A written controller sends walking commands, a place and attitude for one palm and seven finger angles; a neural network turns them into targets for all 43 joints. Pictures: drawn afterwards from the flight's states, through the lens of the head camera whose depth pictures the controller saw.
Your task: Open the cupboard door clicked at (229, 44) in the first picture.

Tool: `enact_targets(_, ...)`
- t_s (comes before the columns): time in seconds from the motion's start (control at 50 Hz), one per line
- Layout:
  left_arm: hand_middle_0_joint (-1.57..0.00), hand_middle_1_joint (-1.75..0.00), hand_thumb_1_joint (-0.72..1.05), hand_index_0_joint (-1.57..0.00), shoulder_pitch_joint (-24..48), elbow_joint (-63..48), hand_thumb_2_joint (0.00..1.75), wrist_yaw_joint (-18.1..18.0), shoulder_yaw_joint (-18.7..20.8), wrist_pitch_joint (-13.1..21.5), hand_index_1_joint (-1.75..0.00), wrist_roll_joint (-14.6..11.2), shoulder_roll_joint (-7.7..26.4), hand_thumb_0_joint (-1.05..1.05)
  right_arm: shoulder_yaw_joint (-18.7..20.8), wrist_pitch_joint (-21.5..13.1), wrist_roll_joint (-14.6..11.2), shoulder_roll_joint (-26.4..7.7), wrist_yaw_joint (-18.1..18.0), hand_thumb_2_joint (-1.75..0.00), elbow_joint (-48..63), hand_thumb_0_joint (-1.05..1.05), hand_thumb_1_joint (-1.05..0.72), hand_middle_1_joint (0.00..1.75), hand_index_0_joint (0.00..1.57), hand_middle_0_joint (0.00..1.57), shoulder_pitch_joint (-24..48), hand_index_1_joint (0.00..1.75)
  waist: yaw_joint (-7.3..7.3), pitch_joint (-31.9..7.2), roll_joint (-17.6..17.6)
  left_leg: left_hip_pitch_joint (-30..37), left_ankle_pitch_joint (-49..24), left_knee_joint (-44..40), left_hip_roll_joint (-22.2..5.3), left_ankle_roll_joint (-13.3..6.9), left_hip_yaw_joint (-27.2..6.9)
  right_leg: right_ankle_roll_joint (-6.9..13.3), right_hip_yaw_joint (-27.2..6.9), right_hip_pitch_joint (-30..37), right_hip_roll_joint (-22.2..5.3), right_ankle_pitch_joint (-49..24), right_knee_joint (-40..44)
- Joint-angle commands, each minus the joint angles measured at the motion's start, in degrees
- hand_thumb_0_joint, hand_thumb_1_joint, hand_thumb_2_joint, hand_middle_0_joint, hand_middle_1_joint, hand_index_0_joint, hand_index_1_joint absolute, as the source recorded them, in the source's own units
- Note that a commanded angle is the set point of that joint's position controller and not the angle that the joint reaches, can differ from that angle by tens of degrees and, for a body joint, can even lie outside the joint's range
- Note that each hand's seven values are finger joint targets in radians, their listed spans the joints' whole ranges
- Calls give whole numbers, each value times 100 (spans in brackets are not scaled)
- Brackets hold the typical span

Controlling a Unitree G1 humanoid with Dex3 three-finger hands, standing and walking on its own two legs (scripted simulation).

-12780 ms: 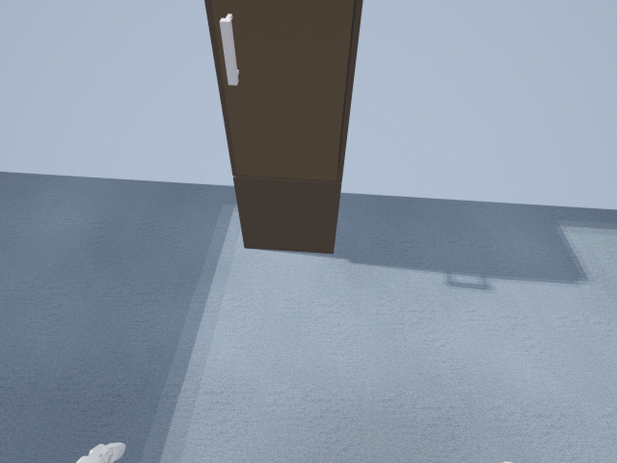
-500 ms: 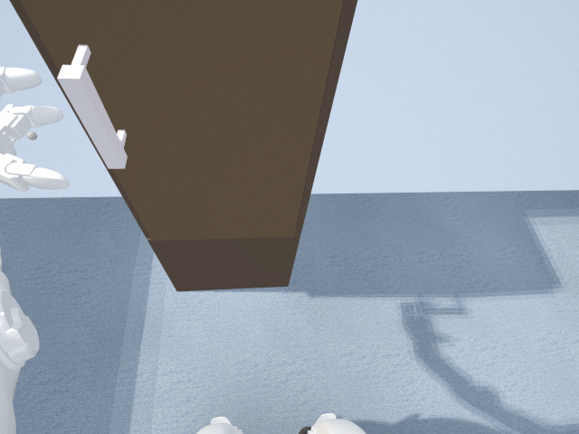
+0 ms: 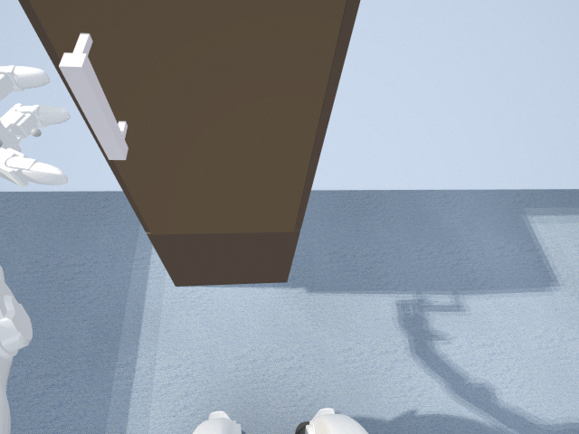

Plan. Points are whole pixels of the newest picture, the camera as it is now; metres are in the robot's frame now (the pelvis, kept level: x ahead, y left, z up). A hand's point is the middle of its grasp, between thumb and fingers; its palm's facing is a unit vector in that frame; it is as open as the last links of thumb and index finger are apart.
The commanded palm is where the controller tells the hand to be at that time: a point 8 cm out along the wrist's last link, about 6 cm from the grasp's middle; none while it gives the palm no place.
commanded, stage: move the hooked fingers beside the handle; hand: left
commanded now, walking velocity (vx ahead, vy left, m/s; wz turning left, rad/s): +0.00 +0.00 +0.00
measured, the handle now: (102, 102) +0.53 +0.22 +0.12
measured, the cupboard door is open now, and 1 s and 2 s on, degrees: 0 0 0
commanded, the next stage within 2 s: slide the fingers in behind the handle in 0.04 s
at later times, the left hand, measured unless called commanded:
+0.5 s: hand (65, 126) +0.48 +0.26 +0.12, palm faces -0.02 -1.00 +0.03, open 14.0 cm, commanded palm +0.46 +0.30 +0.12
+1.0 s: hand (93, 128) +0.48 +0.22 +0.12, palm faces +0.00 -1.00 +0.01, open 14.0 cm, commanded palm +0.45 +0.27 +0.12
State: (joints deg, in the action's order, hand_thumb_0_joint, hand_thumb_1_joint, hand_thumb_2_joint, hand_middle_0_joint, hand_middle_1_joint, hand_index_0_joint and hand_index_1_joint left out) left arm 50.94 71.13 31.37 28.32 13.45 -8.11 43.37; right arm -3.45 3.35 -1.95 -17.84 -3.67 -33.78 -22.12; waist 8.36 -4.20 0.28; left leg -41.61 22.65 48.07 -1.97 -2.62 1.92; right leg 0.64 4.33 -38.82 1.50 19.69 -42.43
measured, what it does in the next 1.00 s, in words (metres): stands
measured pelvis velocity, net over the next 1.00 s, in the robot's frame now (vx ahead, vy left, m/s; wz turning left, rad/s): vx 0.00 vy -0.01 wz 0.00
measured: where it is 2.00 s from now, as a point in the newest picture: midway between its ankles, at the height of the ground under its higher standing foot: outside the picture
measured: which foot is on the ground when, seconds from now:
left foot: down 0.00-1.00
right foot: down 0.00-1.00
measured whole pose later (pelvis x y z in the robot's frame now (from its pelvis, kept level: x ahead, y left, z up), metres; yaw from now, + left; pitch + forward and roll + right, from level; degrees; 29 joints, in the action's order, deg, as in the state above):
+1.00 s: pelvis +0.00 -0.01 +0.00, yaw +0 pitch +15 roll -2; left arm 47.9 64.0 22.6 24.5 15.7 -8.9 32.8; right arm -2.6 2.3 -1.6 -16.7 -2.4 -34.9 -21.9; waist 7.2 -4.2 0.9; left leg -38.7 22.5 46.5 -2.0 -1.8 2.1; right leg 1.4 4.0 -36.7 1.6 20.3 -42.4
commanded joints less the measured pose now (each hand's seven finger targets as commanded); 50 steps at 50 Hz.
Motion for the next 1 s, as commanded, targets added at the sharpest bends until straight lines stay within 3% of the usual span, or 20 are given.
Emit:
enact_targets(0.0,-30,-120,-50,-30,2512,-1693,30,-142,332,634,-120,-157,1956,0,399,-130,58,-1047,-85,-90,364,0,-90,30,20,20,-829,30,-67,-2495,1056,2080,-2421,-492,25,99,-517,96,-244,623,157,-1648,252)
enact_targets(0.02,-30,-120,-50,-30,2460,-1826,30,-147,446,729,-120,-188,2027,0,423,-119,66,-1054,-65,-90,363,0,-90,30,20,20,-863,30,-105,-2767,1132,2334,-2650,-466,3,144,-556,92,-226,618,174,-1706,234)
enact_targets(0.06,-30,-120,-50,-30,2504,-1954,30,-113,356,837,-120,-270,1825,0,433,-119,70,-1043,-44,-90,319,0,-90,30,20,20,-847,30,-60,-2888,1164,2575,-2828,-438,-30,179,-592,88,-211,546,193,-1717,253)
enact_targets(0.12,-30,-120,-50,-30,2241,-1355,30,-38,359,640,-120,-303,1774,0,420,-84,48,-1063,-50,-90,232,0,-90,30,20,20,-850,30,-39,-2429,911,2190,-2547,-474,-19,119,-547,73,-204,536,189,-1648,308)
enact_targets(0.18,-30,-120,-50,-30,2072,-1032,30,4,-19,280,-120,-199,1428,0,395,-82,24,-1049,-55,-90,266,0,-90,30,20,20,-845,30,3,-1915,841,1771,-2051,-588,25,54,-488,59,-191,435,140,-1434,397)
enact_targets(0.22,-30,-120,-50,-30,2141,-1334,30,-55,34,289,-120,-151,1530,0,417,-90,38,-1047,-65,-90,300,0,-90,30,20,20,-888,30,-66,-2199,996,2071,-2372,-581,14,96,-554,84,-168,440,148,-1516,347)
enact_targets(0.32,-30,-120,-50,-30,2340,-2061,30,-268,2,617,-120,-372,1145,0,468,-122,89,-993,4,-90,271,0,-90,30,20,20,-900,30,-24,-2600,985,2649,-2991,-510,-74,190,-636,87,-139,398,205,-1685,316)
enact_targets(0.38,-30,-120,-50,-30,2173,-1884,30,-369,-32,596,-120,-366,970,0,472,-122,74,-977,32,-90,251,0,-90,30,20,20,-860,30,-34,-2412,809,2477,-2803,-544,-59,170,-616,83,-127,435,187,-1628,322)
enact_targets(0.44,-30,-120,-50,-30,1999,-1737,30,-524,89,469,-120,-222,1161,0,450,-105,62,-960,32,-90,279,0,-90,30,20,20,-817,30,-141,-2242,898,2235,-2689,-579,-19,144,-546,83,-161,569,151,-1697,319)
enact_targets(0.46,-30,-120,-50,-30,2064,-1738,30,-568,-113,421,-120,-161,960,0,439,-108,61,-933,37,-90,301,0,-90,30,20,20,-785,30,-91,-2158,960,2192,-2545,-607,-5,137,-531,75,-156,509,139,-1618,334)
enact_targets(0.52,-30,-120,-50,-30,2068,-2010,30,-751,78,476,-120,-93,1200,0,447,-110,64,-929,44,-90,362,0,-90,30,20,20,-773,30,-169,-2346,938,2257,-2704,-590,-7,136,-526,81,-182,689,144,-1773,308)
enact_targets(0.6,-30,-120,-50,-30,2180,-2188,30,-764,17,658,-120,-252,953,0,459,-153,63,-908,51,-90,351,0,-90,30,20,20,-763,30,-83,-2540,667,2381,-2808,-537,-11,104,-507,78,-212,876,181,-1994,306)
enact_targets(0.62,-30,-120,-50,-30,2169,-2125,30,-730,-32,660,-120,-255,892,0,454,-159,57,-905,48,-90,332,0,-90,30,20,20,-734,30,-91,-2530,750,2335,-2755,-548,-5,109,-480,67,-233,895,165,-2011,312)
enact_targets(0.68,-30,-120,-50,-30,1999,-1792,30,-675,-219,569,-120,-226,668,0,440,-160,33,-889,40,-90,291,0,-90,30,20,20,-688,30,-72,-2155,758,2133,-2439,-601,20,87,-447,80,-219,801,140,-1850,361)
enact_targets(0.76,-30,-120,-50,-30,1930,-1746,30,-682,-317,436,-120,-216,553,0,435,-172,35,-882,33,-90,306,0,-90,30,20,20,-678,30,-82,-2135,706,2032,-2356,-625,53,52,-399,68,-245,895,116,-1920,389)
enact_targets(0.78,-30,-120,-50,-30,1962,-1728,30,-709,-241,423,-120,-225,639,0,443,-169,35,-893,25,-90,292,0,-90,30,20,20,-698,30,-64,-2090,455,1929,-2238,-638,44,37,-410,57,-242,942,115,-1892,398)
enact_targets(0.84,-30,-120,-50,-30,2313,-1752,30,-785,-387,482,-120,-247,458,0,428,-215,36,-872,20,-90,257,0,-90,30,20,20,-659,30,21,-1980,579,1903,-1960,-640,65,33,-409,58,-267,807,110,-1680,423)
enact_targets(0.88,-30,-120,-50,-30,2492,-1921,30,-871,-210,582,-120,-216,725,0,434,-245,44,-885,19,-90,239,0,-90,30,20,20,-685,30,-20,-2152,583,1849,-1897,-642,82,25,-418,57,-320,982,98,-1689,409)
enact_targets(0.92,-30,-120,-50,-30,2445,-2140,30,-925,-124,703,-120,-208,771,0,444,-267,62,-865,32,-90,270,0,-90,30,20,20,-693,30,-94,-2611,711,2052,-2179,-584,97,36,-408,64,-346,1157,97,-1934,331)
enact_targets(0.98,-30,-120,-50,-30,2146,-2102,30,-940,-130,738,-120,-191,687,0,447,-273,51,-827,51,-90,264,0,-90,30,20,20,-649,30,-156,-2565,719,2044,-2318,-571,87,48,-366,63,-340,1240,100,-2107,321)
